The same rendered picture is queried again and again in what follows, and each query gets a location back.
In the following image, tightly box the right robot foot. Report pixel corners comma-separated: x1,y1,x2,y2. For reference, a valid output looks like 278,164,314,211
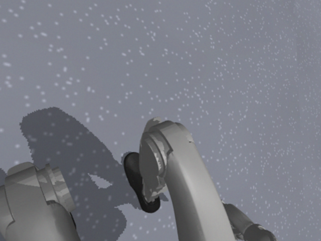
123,152,161,213

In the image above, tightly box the right robot arm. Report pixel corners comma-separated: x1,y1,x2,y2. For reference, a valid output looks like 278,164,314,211
243,224,279,241

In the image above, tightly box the right robot hand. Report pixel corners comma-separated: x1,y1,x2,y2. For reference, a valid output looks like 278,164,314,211
222,200,254,240

